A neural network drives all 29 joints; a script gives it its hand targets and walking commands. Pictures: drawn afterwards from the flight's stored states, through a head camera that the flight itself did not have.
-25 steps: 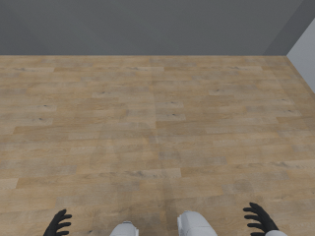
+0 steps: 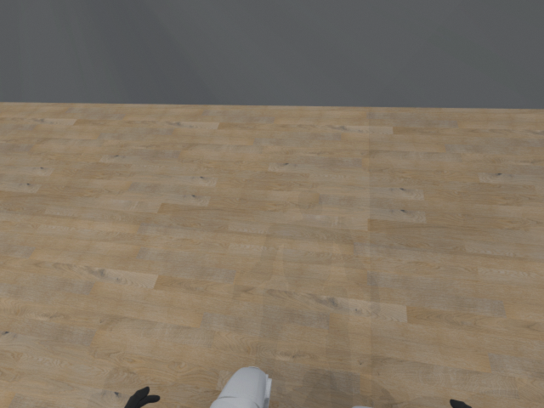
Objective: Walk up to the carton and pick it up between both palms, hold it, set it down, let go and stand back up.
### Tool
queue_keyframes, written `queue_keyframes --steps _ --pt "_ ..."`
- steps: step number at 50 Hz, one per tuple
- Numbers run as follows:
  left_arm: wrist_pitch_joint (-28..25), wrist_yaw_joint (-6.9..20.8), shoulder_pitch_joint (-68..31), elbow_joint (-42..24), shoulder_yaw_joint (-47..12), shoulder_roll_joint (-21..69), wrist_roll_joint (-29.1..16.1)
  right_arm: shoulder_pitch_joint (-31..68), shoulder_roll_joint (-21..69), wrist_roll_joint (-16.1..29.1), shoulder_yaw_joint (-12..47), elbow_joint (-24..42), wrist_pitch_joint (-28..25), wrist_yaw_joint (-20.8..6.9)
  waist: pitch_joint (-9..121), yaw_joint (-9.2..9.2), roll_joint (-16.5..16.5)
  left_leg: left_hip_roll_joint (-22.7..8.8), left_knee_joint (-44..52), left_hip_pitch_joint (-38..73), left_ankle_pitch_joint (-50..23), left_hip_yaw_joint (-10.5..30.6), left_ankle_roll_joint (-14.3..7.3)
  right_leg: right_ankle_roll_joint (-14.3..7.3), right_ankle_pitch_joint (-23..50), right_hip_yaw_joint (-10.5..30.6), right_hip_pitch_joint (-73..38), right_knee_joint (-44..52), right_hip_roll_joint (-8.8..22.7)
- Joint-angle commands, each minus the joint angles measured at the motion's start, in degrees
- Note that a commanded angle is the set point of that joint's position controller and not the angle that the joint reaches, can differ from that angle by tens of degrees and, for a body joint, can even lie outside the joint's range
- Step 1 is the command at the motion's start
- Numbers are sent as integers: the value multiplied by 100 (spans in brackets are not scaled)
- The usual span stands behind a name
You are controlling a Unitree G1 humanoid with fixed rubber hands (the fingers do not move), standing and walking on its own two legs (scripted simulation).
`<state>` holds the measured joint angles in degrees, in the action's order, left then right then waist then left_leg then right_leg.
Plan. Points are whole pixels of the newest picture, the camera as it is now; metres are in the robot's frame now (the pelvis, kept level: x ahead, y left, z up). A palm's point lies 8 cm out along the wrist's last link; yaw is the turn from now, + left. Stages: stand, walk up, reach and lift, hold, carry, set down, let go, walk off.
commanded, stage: walk up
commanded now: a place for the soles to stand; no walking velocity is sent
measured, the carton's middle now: out of the picture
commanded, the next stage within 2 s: none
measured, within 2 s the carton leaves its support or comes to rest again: neither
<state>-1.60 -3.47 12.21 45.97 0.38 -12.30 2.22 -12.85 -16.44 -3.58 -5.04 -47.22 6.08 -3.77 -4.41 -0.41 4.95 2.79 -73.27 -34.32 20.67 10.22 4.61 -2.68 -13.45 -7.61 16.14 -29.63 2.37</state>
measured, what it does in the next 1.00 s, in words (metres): steps to the left, turning left: left foot, then right foot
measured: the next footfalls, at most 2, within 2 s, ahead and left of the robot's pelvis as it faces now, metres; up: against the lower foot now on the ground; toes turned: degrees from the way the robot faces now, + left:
left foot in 0.26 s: -0.01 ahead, +0.25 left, +0.00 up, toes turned +11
right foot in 0.60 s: +0.04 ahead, +0.13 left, +0.00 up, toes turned +17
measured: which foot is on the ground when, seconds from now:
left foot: up 0.00-0.24, down 0.26-0.62, up 0.64-0.98, down 1.00-1.00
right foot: down 0.00-0.26, up 0.28-0.58, down 0.60-1.00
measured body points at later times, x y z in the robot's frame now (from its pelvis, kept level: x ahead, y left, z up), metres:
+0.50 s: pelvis -0.08 +0.14 -0.01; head -0.05 +0.16 +0.44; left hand -0.02 +0.43 -0.14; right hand +0.08 -0.10 -0.12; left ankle -0.05 +0.24 -0.74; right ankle +0.01 +0.06 -0.69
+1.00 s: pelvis -0.20 +0.22 -0.03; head -0.21 +0.23 +0.42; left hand -0.26 +0.52 -0.14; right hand +0.02 +0.01 -0.14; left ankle -0.29 +0.36 -0.74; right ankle +0.00 +0.12 -0.73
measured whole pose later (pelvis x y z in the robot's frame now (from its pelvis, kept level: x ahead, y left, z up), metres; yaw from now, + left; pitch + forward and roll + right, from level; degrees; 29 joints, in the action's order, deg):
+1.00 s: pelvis -0.20 +0.22 -0.03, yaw +39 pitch -5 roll -2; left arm -0.2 -2.4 10.7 46.2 3.6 -17.4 4.4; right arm -16.2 -17.9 -1.7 -3.5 -49.7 4.7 -6.8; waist -4.2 3.4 -1.3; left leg -8.8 -43.3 -16.5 23.2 -1.2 2.5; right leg -1.1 -13.4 -15.4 20.6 -39.6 16.1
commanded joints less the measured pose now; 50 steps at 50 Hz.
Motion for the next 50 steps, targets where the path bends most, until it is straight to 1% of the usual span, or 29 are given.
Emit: queue_keyframes --steps 1,2,5,6,7,10,11,12,13,14,15,17,20,22,25,26,29,30,31,32,34,36,39,40,43,47,48,49,50 --pt "-237 0 -98 -718 568 -1457 73 336 -437 150 -156 722 -165 -76 829 -15 -1233 -428 241 -631 -148 -420 95 -1199 2188 1036 -1371 792 1321" --pt "-205 23 45 -644 593 -1522 38 583 -497 176 -126 760 -142 -67 495 -199 -1386 -599 436 -474 -114 -533 89 -1197 1717 1021 -1036 1049 1458" --pt "-217 62 60 -726 674 -1685 75 460 -560 279 -83 675 -151 -84 785 -243 -1735 -986 1625 -20 145 -727 43 -1337 1190 1011 -1170 932 1704" --pt "-226 51 132 -728 666 -1586 62 511 -550 233 -74 683 -192 -105 960 -215 -1360 -1010 1955 329 228 -725 -52 -1357 1156 1030 -1154 898 1765" --pt "-192 47 62 -722 676 -1703 29 530 -530 186 -80 618 -192 -113 889 -198 -1448 -960 2202 588 255 -804 -96 -1356 1062 1014 -904 840 1838" --pt "-20 141 -207 -618 739 -1912 36 167 -558 285 -58 536 -270 -102 770 44 -2073 -805 3471 1593 343 -1312 -175 -1167 1004 638 -487 433 1917" --pt "24 159 -238 -639 721 -1890 -16 -160 -627 335 -116 404 -338 -100 948 291 -1871 -727 4163 2181 -259 -1508 -221 -887 993 420 -346 39 1856" --pt "86 191 -141 -610 645 -1578 -73 -567 -803 315 -192 207 -463 -92 972 480 -991 -486 4921 2878 -517 -1527 -401 -643 844 11 248 -1055 1467" --pt "108 220 106 -693 571 -1201 -73 -573 -1463 196 -329 307 -516 -69 1008 535 885 -1476 5433 3658 -1100 189 -861 -341 -999 -407 1682 -2543 607" --pt "189 95 -353 -1043 496 -985 -115 -281 -2066 187 -287 424 -518 -6 721 687 1740 -1962 5602 3370 -1549 1568 -1851 -50 -2737 85 2810 -3076 -11" --pt "210 -9 -923 -1174 435 -991 -107 -337 -2109 147 -273 480 -523 91 527 940 1877 -2156 6153 2684 -1122 2337 -2063 -48 -2819 481 2791 -3741 22" --pt "137 51 -615 -924 496 -1090 -142 341 -1545 93 -157 646 -407 230 -13 428 1183 -1579 5652 2437 -1779 1060 -1935 -76 -1828 628 2679 -3708 221" --pt "94 114 67 -531 538 -1107 -169 597 -1119 126 -123 859 -392 196 590 211 414 -1123 5020 2211 -2731 301 -1875 13 -1089 418 1590 -3171 55" --pt "35 119 -56 -563 534 -1014 -184 605 -1059 91 -106 924 -385 145 542 338 585 -1280 5020 2095 -2231 831 -1912 -2 -849 374 1507 -2805 -84" --pt "9 120 -203 -738 502 -1025 -243 215 -1038 98 -88 865 -341 73 909 517 166 -1271 4935 2263 -2389 1217 -1953 -62 -853 436 975 -1830 -231" --pt "-12 84 -41 -754 491 -922 -274 282 -1085 88 -105 833 -323 75 866 368 448 -1230 5084 2042 -2329 1393 -1924 -67 -781 473 629 -1509 -323" --pt "-74 48 604 -520 464 -877 -270 766 -1129 237 -59 824 -245 12 842 -132 -140 -857 5026 946 -1674 1216 -1525 -106 295 549 -1132 29 -398" --pt "-92 7 770 -501 542 -1256 -139 534 -970 272 51 770 -252 26 806 -186 -606 -509 4634 354 -653 1095 -1155 -230 -245 1263 -1729 619 165" --pt "-82 -36 956 -553 680 -1735 -133 296 -476 253 97 852 -230 12 1072 -307 -1932 235 3124 -636 953 0 -748 -690 -1902 2918 -2248 1461 1968" --pt "-10 -63 300 -510 816 -2050 -69 122 -802 19 -102 814 -134 60 430 -121 -1969 -179 1386 -741 868 -321 -442 -1427 -2658 3689 -567 2116 2902" --pt "-82 -140 -254 -659 567 -1206 -13 34 -1073 -148 -159 568 -64 -84 -27 169 -765 -398 345 -197 134 -103 -175 -1336 -1454 2689 -54 1922 2259" --pt "-198 -139 -389 -633 482 -1098 59 -537 -1066 -142 -214 335 -102 -162 410 482 -721 -532 -84 87 -317 -150 -85 -983 -1105 1853 11 1715 1951" --pt "-201 -85 -657 -639 556 -1300 99 -233 -920 -49 -152 416 -75 -249 374 409 -1382 -834 104 80 -428 -529 41 -941 -1337 1083 -8 1653 1765" --pt "-206 -73 -607 -627 549 -1401 156 -169 -799 30 -69 374 -89 -266 284 353 -1283 -910 479 71 -503 -737 44 -899 -1325 671 -6 1590 1703" --pt "-150 -65 -430 -600 659 -1695 181 22 -712 139 5 415 -114 -328 593 106 -1741 -1042 1732 920 169 -1181 -70 -974 -2076 321 5 1692 1922" --pt "-10 43 -547 -490 780 -1973 243 -505 -784 232 -7 223 -235 -277 645 342 -2005 -926 2958 1883 485 -1618 -219 -799 -2345 -27 229 1140 2079" --pt "50 37 -674 -477 821 -1988 231 -934 -827 235 -61 77 -292 -264 730 683 -1665 -718 3561 2652 137 -1933 -312 -658 -2588 -254 623 577 1947" --pt "95 83 -597 -488 724 -1570 225 -1609 -1012 205 -172 -236 -365 -202 743 955 -641 -472 4043 3290 346 -1815 -470 -492 -2652 -628 1154 -974 1376" --pt "184 125 -296 -556 588 -990 100 -1662 -1568 130 -257 -186 -385 -132 154 1058 1541 -1504 5598 2969 1954 374 -965 -180 -2917 -1036 2402 -2786 483"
